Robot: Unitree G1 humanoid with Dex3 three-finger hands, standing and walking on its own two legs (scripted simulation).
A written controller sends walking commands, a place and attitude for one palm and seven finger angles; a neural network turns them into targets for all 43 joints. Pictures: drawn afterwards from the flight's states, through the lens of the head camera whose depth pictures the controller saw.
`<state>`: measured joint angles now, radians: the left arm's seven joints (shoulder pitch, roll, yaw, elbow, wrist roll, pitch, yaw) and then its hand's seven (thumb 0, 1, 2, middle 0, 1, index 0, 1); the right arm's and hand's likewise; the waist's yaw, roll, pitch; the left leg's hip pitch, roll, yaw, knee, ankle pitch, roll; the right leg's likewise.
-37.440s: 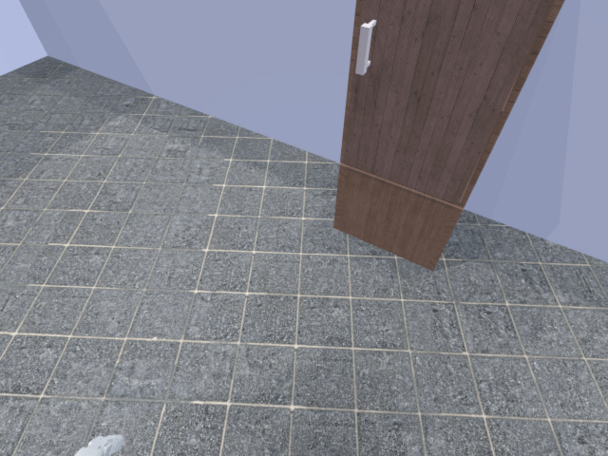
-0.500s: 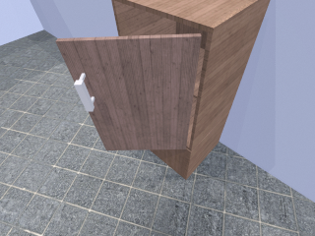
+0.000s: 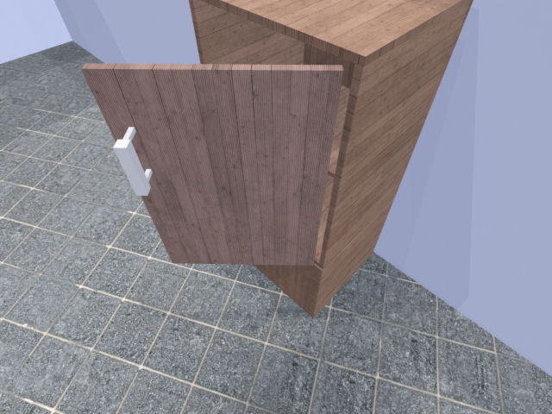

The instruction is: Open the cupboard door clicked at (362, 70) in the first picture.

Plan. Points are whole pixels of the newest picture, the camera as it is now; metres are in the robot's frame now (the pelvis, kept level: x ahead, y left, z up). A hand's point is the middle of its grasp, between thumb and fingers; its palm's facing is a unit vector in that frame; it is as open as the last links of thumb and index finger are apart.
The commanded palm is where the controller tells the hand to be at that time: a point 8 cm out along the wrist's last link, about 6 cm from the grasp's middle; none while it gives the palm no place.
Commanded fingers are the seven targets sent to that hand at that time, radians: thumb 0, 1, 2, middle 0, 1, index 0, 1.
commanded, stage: come to a stop and stand still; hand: left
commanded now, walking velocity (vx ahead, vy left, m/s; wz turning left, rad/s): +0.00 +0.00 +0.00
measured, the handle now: (136, 161) +0.53 +0.30 +0.05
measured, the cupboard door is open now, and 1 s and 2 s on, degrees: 43 43 43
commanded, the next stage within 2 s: look again from close up in 0.20 s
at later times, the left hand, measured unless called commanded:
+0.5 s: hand out of the picture +0.00 +0.18 -0.17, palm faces +0.02 -0.98 -0.22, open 7.3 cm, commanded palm none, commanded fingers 0.00 0.90 0.90 -0.20 -0.30 -0.20 -0.30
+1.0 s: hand out of the picture +0.00 +0.19 -0.17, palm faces +0.02 -0.97 -0.23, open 7.4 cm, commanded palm none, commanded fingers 0.00 0.90 0.90 -0.20 -0.30 -0.20 -0.30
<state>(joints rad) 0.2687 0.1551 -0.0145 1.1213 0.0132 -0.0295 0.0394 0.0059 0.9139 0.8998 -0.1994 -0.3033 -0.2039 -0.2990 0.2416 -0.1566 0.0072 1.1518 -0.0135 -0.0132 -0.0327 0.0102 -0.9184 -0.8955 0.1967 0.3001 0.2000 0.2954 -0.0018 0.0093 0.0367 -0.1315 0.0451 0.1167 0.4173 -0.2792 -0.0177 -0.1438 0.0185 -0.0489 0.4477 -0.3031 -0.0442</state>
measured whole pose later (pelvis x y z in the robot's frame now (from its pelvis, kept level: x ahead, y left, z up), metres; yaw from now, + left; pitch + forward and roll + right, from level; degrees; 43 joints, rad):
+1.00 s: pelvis -0.01 +0.01 +0.00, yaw +0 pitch +0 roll +1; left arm 0.25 0.18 0.00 1.11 0.02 -0.03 0.03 0.00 0.90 0.90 -0.20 -0.30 -0.20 -0.30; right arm 0.23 -0.17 0.00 1.15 -0.02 -0.01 -0.03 0.01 -0.91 -0.90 0.20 0.30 0.20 0.30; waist 0.01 0.00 0.04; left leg -0.14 0.03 0.11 0.39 -0.24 -0.01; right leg -0.15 0.01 -0.05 0.42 -0.27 -0.04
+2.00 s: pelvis -0.02 +0.03 +0.00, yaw +0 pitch -1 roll +1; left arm 0.26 0.15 -0.03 1.09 0.01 -0.03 0.04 0.00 0.93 0.90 -0.20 -0.30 -0.20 -0.30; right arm 0.29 -0.17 0.01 1.08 -0.02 -0.01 -0.02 0.01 -0.91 -0.90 0.20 0.30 0.20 0.30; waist -0.03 0.05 0.02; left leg -0.18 0.02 0.14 0.49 -0.29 0.03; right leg -0.20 0.00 -0.05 0.52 -0.30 -0.03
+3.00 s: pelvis +0.00 +0.01 +0.00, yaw +0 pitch +0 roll +1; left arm 0.24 0.18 -0.01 1.10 0.01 -0.03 0.03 0.00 0.91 0.90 -0.20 -0.30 -0.20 -0.30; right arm 0.23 -0.16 0.01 1.15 -0.02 -0.02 -0.03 0.01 -0.91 -0.90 0.20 0.30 0.20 0.30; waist 0.00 -0.01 0.03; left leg -0.13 0.03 0.14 0.40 -0.26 0.00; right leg -0.15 0.02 -0.05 0.43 -0.28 -0.05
